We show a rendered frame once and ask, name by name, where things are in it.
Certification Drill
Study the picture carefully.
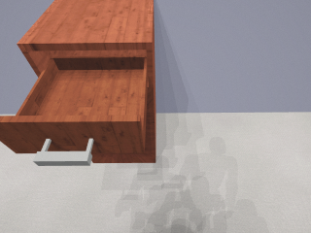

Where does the drawer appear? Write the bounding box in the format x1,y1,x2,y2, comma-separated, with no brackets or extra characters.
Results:
0,55,148,153

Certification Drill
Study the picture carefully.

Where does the handle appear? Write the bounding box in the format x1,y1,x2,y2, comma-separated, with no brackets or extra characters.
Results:
33,138,94,166

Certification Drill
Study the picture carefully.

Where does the cabinet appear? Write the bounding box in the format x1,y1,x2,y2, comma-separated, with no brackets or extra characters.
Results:
17,0,156,163

